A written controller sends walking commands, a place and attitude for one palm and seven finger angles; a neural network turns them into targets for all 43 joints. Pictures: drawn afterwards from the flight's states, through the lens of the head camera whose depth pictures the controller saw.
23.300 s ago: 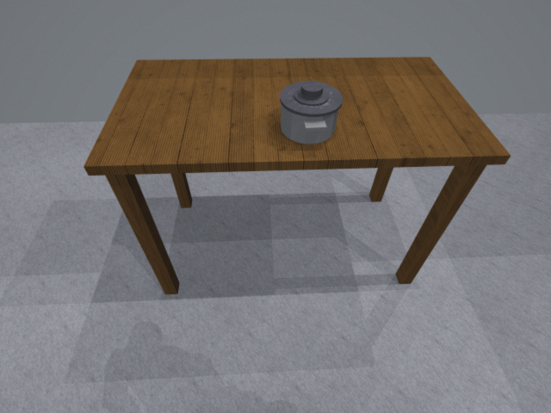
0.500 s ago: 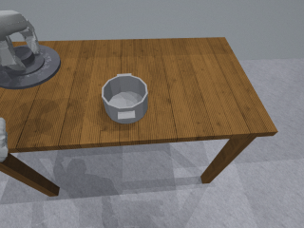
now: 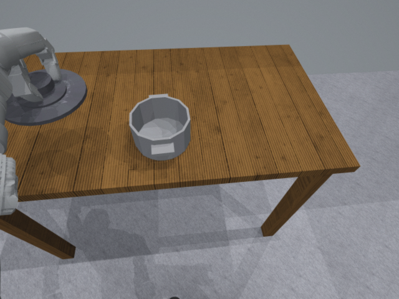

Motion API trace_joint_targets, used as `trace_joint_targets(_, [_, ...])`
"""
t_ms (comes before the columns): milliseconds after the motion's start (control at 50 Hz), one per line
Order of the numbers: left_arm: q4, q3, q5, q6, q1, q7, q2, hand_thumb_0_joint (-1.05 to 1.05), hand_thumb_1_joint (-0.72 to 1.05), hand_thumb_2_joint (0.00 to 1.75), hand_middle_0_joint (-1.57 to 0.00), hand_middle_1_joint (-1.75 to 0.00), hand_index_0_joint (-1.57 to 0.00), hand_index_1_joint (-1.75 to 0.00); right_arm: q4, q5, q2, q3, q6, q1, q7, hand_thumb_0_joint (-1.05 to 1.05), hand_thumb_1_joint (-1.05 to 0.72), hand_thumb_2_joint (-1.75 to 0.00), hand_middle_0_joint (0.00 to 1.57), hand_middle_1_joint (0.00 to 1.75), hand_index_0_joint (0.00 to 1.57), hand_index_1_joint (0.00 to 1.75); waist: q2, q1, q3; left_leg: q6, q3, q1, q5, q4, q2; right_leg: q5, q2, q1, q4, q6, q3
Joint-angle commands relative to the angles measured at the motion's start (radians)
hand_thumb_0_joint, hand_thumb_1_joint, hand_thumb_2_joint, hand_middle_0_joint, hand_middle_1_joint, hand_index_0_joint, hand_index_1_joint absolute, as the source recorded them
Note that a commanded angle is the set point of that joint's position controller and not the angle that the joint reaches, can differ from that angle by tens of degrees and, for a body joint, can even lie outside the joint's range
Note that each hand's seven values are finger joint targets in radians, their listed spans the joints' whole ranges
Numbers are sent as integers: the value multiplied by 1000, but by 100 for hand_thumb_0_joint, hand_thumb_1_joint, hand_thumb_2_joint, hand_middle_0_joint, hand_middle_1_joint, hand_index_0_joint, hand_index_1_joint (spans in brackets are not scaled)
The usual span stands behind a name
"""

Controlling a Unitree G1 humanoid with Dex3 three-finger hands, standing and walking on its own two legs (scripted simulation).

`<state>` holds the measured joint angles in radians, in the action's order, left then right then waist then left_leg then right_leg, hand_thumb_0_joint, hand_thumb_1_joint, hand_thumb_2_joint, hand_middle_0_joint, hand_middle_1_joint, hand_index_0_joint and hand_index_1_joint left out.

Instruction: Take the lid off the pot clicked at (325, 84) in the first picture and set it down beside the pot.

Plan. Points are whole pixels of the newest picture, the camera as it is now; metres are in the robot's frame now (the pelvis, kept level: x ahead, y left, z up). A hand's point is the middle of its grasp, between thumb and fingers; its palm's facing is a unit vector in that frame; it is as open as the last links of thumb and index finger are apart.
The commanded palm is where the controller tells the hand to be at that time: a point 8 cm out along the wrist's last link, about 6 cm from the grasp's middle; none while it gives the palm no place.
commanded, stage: lower the lid onto the table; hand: left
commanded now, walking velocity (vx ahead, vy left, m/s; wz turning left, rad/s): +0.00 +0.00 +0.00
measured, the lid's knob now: (37, 83) +0.49 +0.30 +0.16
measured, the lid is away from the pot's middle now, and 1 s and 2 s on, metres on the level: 0.22 0.22 0.24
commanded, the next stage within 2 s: none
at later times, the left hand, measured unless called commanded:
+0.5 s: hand (39, 91) +0.47 +0.29 +0.15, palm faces -0.41 -0.14 -0.90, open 8.4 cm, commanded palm +0.50 +0.31 +0.22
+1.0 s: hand (46, 104) +0.47 +0.30 +0.12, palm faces -0.44 -0.14 -0.89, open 8.4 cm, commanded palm +0.51 +0.31 +0.18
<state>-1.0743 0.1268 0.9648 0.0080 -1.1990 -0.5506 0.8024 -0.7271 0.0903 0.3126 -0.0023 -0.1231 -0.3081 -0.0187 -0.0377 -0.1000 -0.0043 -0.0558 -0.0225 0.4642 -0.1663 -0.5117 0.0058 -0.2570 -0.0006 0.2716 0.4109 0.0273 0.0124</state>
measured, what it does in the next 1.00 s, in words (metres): stands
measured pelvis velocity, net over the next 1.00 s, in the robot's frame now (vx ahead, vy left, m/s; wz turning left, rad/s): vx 0.01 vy -0.01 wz -0.02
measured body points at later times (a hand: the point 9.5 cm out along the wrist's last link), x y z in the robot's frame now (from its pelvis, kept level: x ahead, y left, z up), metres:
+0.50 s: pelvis +0.00 -0.01 +0.00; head +0.07 +0.00 +0.44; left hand +0.49 +0.30 +0.20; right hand +0.03 -0.30 -0.12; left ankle +0.05 +0.08 -0.74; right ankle -0.04 -0.16 -0.74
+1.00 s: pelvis +0.01 -0.01 -0.01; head +0.08 +0.01 +0.43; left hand +0.49 +0.30 +0.17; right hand +0.02 -0.30 -0.13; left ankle +0.05 +0.08 -0.74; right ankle -0.03 -0.16 -0.74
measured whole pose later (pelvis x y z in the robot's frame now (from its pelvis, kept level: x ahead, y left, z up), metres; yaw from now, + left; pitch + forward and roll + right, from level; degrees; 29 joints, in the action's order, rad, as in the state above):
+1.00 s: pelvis +0.01 -0.01 -0.01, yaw -1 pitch +11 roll -3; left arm -1.13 0.05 0.97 0.08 -1.09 -0.47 0.83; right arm -0.73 0.09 0.31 0.00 -0.14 -0.31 -0.06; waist -0.03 -0.13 0.03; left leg -0.05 -0.03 0.58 -0.22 -0.61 0.02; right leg -0.31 -0.02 0.39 0.52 0.03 0.02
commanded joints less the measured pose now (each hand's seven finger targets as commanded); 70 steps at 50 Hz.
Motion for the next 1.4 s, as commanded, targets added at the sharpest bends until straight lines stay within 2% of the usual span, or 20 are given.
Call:
trace_joint_targets(0, [200,-103,-2,-7,-572,66,310,0,52,101,-83,-108,-84,-108,59,-8,198,-64,30,-72,-18,0,-90,-90,20,30,20,30,-85,-15,436,-29,40,-489,186,12,-12,190,-86,143,-41,-65,-60])
trace_joint_targets(40, [175,-111,4,-8,-556,69,331,0,52,101,-83,-108,-84,-108,60,-6,198,-60,28,-71,-20,0,-90,-90,20,30,20,30,-62,-16,422,-32,34,-451,158,11,-16,188,-84,136,-41,-61,-57])
trace_joint_targets(120, [211,-59,20,-4,-597,77,269,0,52,101,-83,-108,-84,-108,58,-11,196,-65,30,-74,-20,0,-90,-90,20,30,20,30,-137,-22,431,-25,40,-500,196,-3,-10,179,-89,185,-35,-66,-59])
trace_joint_targets(240, [231,-130,1,13,-568,87,338,0,52,101,-83,-108,-84,-108,64,-12,197,-65,31,-77,-27,0,-90,-90,20,30,20,30,-114,-14,483,-32,35,-487,225,-15,-15,227,-83,145,-19,-63,-51])
trace_joint_targets(280, [242,-103,-1,17,-549,86,299,0,52,101,-83,-108,-84,-108,71,-9,194,-65,34,-72,-28,0,-90,-90,20,30,20,30,-111,-12,486,-29,34,-497,274,-22,-10,245,-82,156,-15,-65,-55])
trace_joint_targets(380, [184,-145,10,17,-459,100,338,0,52,101,-83,-108,-84,-108,77,-8,196,-62,22,-68,-26,0,-90,-90,20,30,20,30,-88,-3,458,-28,27,-450,280,-33,-15,257,-82,150,-3,-63,-52])
trace_joint_targets(440, [119,-132,10,2,-445,101,344,0,52,101,-83,-108,-84,-108,65,-6,199,-60,11,-70,-31,0,-90,-90,20,30,20,30,-44,-21,389,-30,18,-384,151,-24,-18,196,-81,164,-9,-53,-48])
trace_joint_targets(540, [175,-121,19,24,-502,102,360,0,52,101,-83,-108,-84,-108,62,-6,196,-59,12,-70,-45,0,-90,-90,20,30,20,30,-97,-33,442,-33,13,-415,183,-50,-15,224,-81,171,3,-51,-39])
trace_joint_targets(600, [278,-142,2,51,-536,104,377,0,52,101,-83,-108,-84,-108,63,-10,197,-64,14,-77,-51,0,-90,-90,20,30,20,30,-162,-27,539,-31,20,-497,280,-71,-8,254,-84,178,20,-53,-38])
trace_joint_targets(740, [132,-123,-6,47,-431,108,336,0,52,101,-83,-108,-84,-108,44,-3,202,-60,7,-86,-51,0,-90,-90,20,30,20,30,-86,-40,406,-26,22,-394,204,-73,-7,211,-83,237,33,-51,-50])
trace_joint_targets(820, [218,-123,20,60,-493,129,353,0,52,101,-83,-108,-84,-108,51,-9,200,-63,3,-91,-53,0,-90,-90,20,30,20,30,-171,-33,500,-22,30,-457,263,-92,-5,218,-87,249,48,-56,-46])
trace_joint_targets(880, [244,-150,5,76,-463,131,360,0,52,101,-83,-108,-84,-108,65,-12,194,-62,13,-91,-58,0,-90,-90,20,30,20,30,-157,-23,544,-28,31,-488,337,-106,-3,250,-87,240,55,-56,-47])
trace_joint_targets(920, [180,-155,-2,68,-446,136,359,0,52,101,-83,-108,-84,-108,53,-10,199,-66,7,-105,-58,0,-90,-90,20,30,20,30,-130,-39,503,-27,33,-458,303,-108,-4,238,-86,259,56,-51,-48])
trace_joint_targets(980, [159,-182,2,71,-410,142,392,0,52,101,-83,-108,-84,-108,63,-8,200,-56,7,-95,-60,0,-90,-90,20,30,20,30,-116,-22,492,-27,23,-411,291,-104,-7,244,-83,239,64,-54,-48])
trace_joint_targets(1060, [123,-114,31,57,-437,160,325,0,52,101,-83,-108,-84,-108,47,-12,200,-63,2,-111,-56,0,-90,-90,20,30,20,30,-135,-48,429,-18,39,-401,182,-97,-1,149,-88,319,57,-55,-51])
trace_joint_targets(1080, [149,-135,28,70,-427,160,345,0,52,101,-83,-108,-84,-108,60,-12,200,-56,6,-104,-60,0,-90,-90,20,30,20,30,-126,-32,461,-18,40,-406,219,-98,-1,167,-88,298,67,-59,-53])
trace_joint_targets(1140, [133,-163,24,71,-445,166,383,0,52,101,-83,-108,-84,-108,58,-14,200,-63,2,-126,-68,0,-90,-90,20,30,20,30,-108,-48,498,-23,42,-395,188,-111,-8,171,-87,286,74,-53,-47])
trace_joint_targets(1200, [202,-164,15,86,-485,169,383,0,52,101,-83,-108,-84,-108,55,-19,199,-67,6,-134,-70,0,-90,-90,20,30,20,30,-172,-45,565,-22,43,-465,284,-129,0,200,-90,300,82,-51,-44])
trace_joint_targets(1320, [75,-160,31,80,-406,183,380,0,52,101,-83,-108,-84,-108,49,-16,201,-58,1,-140,-72,0,-90,-90,20,30,20,30,-131,-55,447,-19,39,-348,189,-131,-5,159,-89,337,93,-54,-50])
trace_joint_targets(1380, [119,-157,37,90,-414,185,373,0,52,101,-83,-108,-84,-108,58,-18,200,-54,3,-135,-71,0,-90,-90,20,30,20,30,-155,-38,477,-15,42,-376,219,-134,2,157,-91,343,103,-60,-55])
